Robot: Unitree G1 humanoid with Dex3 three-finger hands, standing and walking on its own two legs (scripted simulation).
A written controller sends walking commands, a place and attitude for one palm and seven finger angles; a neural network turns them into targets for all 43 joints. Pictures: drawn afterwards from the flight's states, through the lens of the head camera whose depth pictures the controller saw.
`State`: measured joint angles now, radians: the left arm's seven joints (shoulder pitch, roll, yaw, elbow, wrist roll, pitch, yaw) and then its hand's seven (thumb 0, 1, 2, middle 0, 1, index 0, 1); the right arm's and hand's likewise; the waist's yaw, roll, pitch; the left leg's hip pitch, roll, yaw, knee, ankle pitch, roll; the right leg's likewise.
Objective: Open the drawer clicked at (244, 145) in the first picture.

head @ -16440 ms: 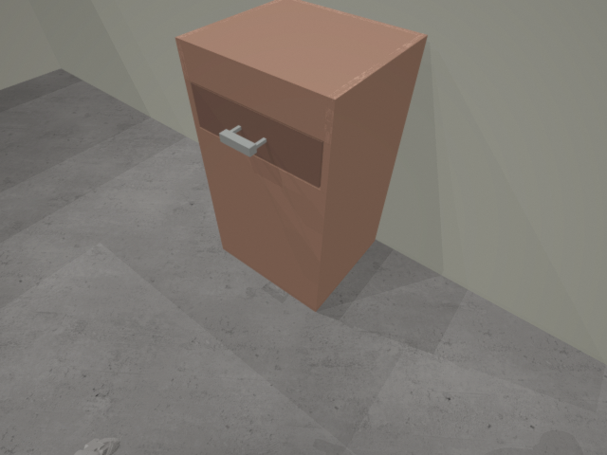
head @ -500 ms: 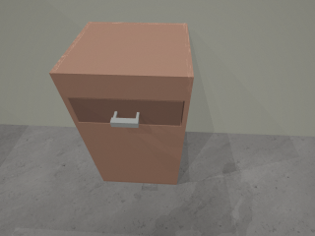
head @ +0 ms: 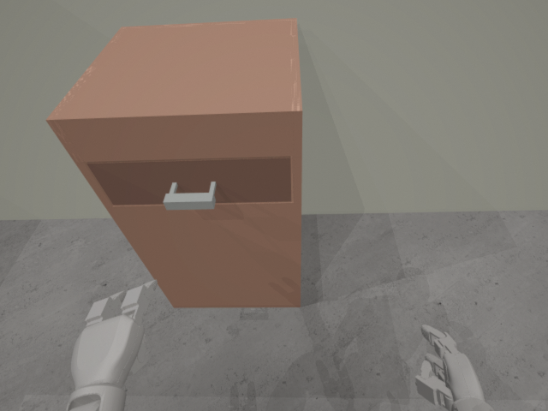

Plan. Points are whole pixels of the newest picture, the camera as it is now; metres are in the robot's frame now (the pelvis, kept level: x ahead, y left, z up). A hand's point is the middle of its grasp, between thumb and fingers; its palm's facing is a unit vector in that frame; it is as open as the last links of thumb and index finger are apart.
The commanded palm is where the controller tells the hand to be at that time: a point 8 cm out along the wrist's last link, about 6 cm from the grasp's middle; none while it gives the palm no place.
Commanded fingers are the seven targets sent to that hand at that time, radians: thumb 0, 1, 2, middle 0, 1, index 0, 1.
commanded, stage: raise the hand with hooked fingers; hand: left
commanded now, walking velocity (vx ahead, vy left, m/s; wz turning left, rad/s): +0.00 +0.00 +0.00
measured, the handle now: (191, 193) +0.56 +0.24 -0.06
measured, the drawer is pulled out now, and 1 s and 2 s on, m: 0.00 0.00 0.00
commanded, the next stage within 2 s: move the hooked fingers above the handle in 1.60 s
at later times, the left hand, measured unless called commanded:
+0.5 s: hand (129, 328) +0.23 +0.23 +0.01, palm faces -0.01 -0.08 -1.00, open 10.8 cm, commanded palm +0.20 +0.24 +0.06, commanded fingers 0.00 -0.06 0.49 -0.27 -0.92 -0.27 -0.92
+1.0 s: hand (110, 258) +0.31 +0.27 +0.07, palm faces +0.08 -0.08 -0.99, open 13.4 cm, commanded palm +0.28 +0.27 +0.13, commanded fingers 0.00 -0.50 0.30 -0.30 -1.20 -0.30 -1.20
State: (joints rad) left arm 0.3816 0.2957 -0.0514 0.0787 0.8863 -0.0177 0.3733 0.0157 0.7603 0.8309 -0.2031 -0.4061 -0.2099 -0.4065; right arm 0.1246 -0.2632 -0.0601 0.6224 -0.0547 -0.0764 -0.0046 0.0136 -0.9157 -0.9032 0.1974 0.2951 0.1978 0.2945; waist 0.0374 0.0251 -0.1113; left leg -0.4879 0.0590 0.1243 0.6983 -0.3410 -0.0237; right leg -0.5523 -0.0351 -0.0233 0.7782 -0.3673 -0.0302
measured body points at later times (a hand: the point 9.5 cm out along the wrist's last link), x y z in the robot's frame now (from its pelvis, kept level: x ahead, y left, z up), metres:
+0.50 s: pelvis +0.00 -0.01 -0.01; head +0.04 -0.04 +0.44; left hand +0.22 +0.24 +0.06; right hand +0.18 -0.22 -0.13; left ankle +0.00 +0.15 -0.71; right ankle +0.01 -0.10 -0.71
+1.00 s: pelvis +0.02 +0.04 +0.01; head +0.03 +0.01 +0.46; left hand +0.30 +0.27 +0.13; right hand +0.24 -0.18 -0.08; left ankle +0.00 +0.15 -0.71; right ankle +0.01 -0.10 -0.71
